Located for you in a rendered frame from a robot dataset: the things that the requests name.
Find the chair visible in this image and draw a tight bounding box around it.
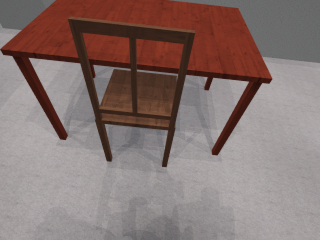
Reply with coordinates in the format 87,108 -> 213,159
68,16 -> 195,167

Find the table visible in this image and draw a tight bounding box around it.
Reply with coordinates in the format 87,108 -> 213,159
0,0 -> 273,156

